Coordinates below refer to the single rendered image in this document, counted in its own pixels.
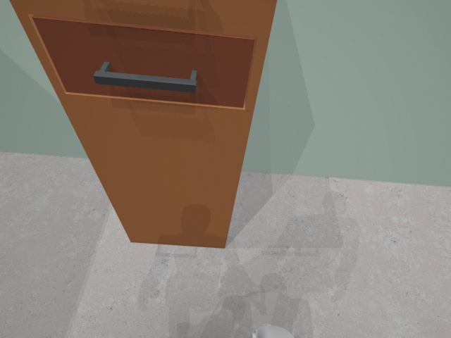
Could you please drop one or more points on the drawer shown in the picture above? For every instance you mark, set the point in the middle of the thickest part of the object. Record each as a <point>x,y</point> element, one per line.
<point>78,48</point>

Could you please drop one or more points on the handle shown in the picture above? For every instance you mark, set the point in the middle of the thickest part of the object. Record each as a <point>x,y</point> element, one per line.
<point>103,76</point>

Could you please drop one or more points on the cabinet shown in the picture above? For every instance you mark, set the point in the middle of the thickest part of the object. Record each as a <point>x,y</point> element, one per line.
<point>170,169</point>

